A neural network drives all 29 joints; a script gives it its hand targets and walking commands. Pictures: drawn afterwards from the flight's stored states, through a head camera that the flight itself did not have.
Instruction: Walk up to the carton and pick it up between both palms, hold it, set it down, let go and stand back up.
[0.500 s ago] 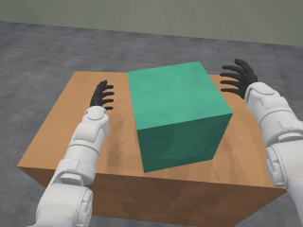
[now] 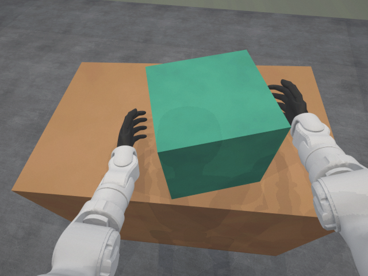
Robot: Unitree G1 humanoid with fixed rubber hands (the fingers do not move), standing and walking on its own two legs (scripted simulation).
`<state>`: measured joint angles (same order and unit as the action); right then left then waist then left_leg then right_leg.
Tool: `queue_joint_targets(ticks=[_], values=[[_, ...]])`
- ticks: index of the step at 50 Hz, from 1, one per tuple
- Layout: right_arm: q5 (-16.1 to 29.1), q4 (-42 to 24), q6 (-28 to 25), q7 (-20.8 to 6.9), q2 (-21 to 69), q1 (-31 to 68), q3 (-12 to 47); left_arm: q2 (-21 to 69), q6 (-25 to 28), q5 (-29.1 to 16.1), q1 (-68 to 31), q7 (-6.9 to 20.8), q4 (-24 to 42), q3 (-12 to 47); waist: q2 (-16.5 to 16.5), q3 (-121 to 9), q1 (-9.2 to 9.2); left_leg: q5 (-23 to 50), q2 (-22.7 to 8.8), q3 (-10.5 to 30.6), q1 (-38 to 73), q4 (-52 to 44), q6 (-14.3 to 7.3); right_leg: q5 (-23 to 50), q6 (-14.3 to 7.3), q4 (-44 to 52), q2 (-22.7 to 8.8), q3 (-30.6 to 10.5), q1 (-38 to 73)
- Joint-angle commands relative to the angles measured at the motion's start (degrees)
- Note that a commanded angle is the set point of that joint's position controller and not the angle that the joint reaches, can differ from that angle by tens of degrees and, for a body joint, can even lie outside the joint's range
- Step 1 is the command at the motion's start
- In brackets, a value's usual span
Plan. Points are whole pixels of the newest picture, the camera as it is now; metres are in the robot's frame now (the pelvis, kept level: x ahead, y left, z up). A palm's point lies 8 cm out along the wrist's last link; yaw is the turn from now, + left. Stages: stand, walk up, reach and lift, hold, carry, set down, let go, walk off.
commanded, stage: reach and lift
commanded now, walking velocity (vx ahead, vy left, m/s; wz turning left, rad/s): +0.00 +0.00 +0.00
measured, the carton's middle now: (207, 128) +0.46 +0.02 +0.02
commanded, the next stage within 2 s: none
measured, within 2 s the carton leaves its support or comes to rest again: neither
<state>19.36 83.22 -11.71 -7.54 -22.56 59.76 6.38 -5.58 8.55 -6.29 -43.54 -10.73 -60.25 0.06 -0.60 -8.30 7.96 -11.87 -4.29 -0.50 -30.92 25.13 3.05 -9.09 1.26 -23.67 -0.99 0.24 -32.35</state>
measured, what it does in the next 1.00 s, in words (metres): stands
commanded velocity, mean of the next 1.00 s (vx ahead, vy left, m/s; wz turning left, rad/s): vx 0.00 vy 0.00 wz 0.00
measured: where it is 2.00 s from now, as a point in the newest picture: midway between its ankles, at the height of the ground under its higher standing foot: outside the picture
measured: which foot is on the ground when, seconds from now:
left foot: down 0.00-1.00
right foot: down 0.00-1.00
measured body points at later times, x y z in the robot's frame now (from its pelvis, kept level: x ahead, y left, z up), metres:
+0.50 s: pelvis +0.00 -0.01 +0.00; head +0.10 -0.02 +0.44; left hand +0.41 +0.18 +0.02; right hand +0.49 -0.15 +0.05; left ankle -0.02 +0.15 -0.74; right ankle +0.01 -0.13 -0.74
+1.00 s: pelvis +0.00 -0.01 +0.00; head +0.10 -0.02 +0.44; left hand +0.40 +0.18 +0.02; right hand +0.49 -0.14 +0.05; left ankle -0.02 +0.15 -0.74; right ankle +0.01 -0.13 -0.74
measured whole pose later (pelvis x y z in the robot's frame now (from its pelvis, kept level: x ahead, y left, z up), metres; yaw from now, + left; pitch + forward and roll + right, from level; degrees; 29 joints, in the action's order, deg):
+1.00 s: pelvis +0.00 -0.01 +0.00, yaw +0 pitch +22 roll +0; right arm 3.3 83.7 -16.4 -3.2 -16.5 59.6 -3.8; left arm 0.8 16.1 -2.1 -43.5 -11.9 -63.9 -10.8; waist -0.4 -11.7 8.0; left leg -11.1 -4.3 -0.6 -36.0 25.1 3.4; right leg -9.2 0.9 -25.2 -1.0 0.2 -38.1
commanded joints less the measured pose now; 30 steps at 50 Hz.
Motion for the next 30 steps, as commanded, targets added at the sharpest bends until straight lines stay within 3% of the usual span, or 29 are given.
queue_joint_targets(ticks=[1,5,6,8,9,12,14,15,17,18,24,25,26,30], values=[[0.2,-4.9,-6.0,2.0,-4.3,22.0,3.1,-4.8,6.3,-3.6,-22.1,1.2,-1.8,-4.3,5.0,-39.7,4.05,29.4,3.2,-5.7,3.4,6.6,1.8,20.7,-1.6,-4.5,6.0,2.8,13.9],[-0.7,-10.1,-7.5,3.2,-3.7,24.3,2.9,-5.7,8.9,-3.8,-23.6,1.4,1.2,-6.1,8.2,-44.9,3.73,29.3,3.7,-6.1,1.4,7.1,1.7,26.0,-0.6,-6.2,6.0,2.1,17.4],[-1.1,-10.1,-7.8,3.6,-3.5,24.4,2.6,-5.6,9.3,-4.0,-25.0,1.5,1.5,-6.4,8.5,-45.7,3.22,30.1,3.6,-6.0,0.6,7.0,2.0,28.6,-0.2,-6.9,6.2,2.2,17.9],[-0.9,-8.3,-8.3,3.9,-2.4,24.8,2.3,-4.5,10.2,-3.4,-24.5,1.4,-2.0,-6.5,7.0,-44.6,3.58,28.9,3.8,-6.0,-0.6,7.1,1.8,26.8,-0.2,-6.8,5.8,1.8,17.2],[-1.1,-9.1,-8.7,4.0,-2.5,25.3,2.5,-5.1,10.6,-3.4,-25.7,1.3,0.3,-6.7,6.7,-46.4,3.82,28.7,3.9,-6.5,-0.6,7.1,1.9,26.9,-0.2,-6.7,5.8,1.8,18.3],[-2.0,-7.7,-8.7,4.5,-1.5,24.0,2.5,-3.9,10.5,-2.4,-23.8,1.5,-2.0,-7.7,8.2,-44.3,3.67,28.9,3.5,-6.3,-1.2,6.7,1.7,28.3,0.0,-6.8,5.7,1.9,18.8],[-2.2,-7.8,-9.1,4.6,-0.9,24.5,1.5,-1.9,11.1,-2.6,-24.6,1.4,-0.7,-7.2,7.4,-44.7,2.67,30.5,3.3,-5.8,0.3,7.3,2.2,27.3,-0.3,-6.7,5.8,2.5,16.8],[-1.7,-8.7,-8.9,4.2,0.1,23.6,2.2,-1.4,11.4,-2.3,-24.6,1.4,1.3,-7.0,5.8,-45.7,3.35,31.4,3.3,-5.8,2.0,6.9,2.1,26.3,-0.6,-6.1,6.1,2.7,16.2],[-2.3,-9.4,-8.9,4.3,0.4,24.6,2.0,-1.5,11.3,-2.1,-24.4,1.1,0.5,-8.3,7.0,-45.5,4.33,31.0,3.4,-6.1,1.3,7.2,2.1,25.4,-0.5,-6.2,5.8,2.3,16.0],[-3.0,-8.3,-8.7,4.3,0.4,24.2,0.8,-0.7,11.3,-2.1,-25.4,0.8,1.4,-7.4,6.4,-45.7,2.89,30.0,3.3,-6.1,2.0,7.0,2.2,23.7,-0.6,-5.5,6.1,2.4,14.1],[-5.3,-7.4,-7.5,4.6,3.3,24.5,-1.8,2.1,10.8,-0.9,-27.6,0.5,0.3,-7.4,5.9,-41.8,2.2,27.6,3.3,-5.1,3.6,6.5,1.9,17.6,-0.8,-4.2,6.0,2.9,11.5],[-6.0,-7.8,-7.5,4.9,3.5,24.1,-1.9,2.4,10.6,-0.5,-26.5,0.2,1.9,-8.1,5.9,-42.6,3.11,28.9,3.0,-5.4,3.9,6.7,1.9,18.8,-0.9,-4.5,5.9,2.8,11.6],[-6.3,-6.8,-7.4,4.7,3.7,23.8,-2.8,2.8,10.6,-0.1,-26.9,0.3,1.0,-7.9,5.6,-41.2,2.09,28.1,3.1,-5.2,4.3,6.5,1.9,17.2,-0.9,-3.7,5.9,3.0,10.4],[-7.9,-7.5,-7.1,5.1,6.0,24.1,-5.3,4.9,10.6,1.2,-27.8,-0.1,3.1,-8.0,5.1,-41.2,1.62,27.8,3.2,-5.3,4.8,6.4,2.1,15.8,-1.0,-3.4,5.8,2.9,10.3]])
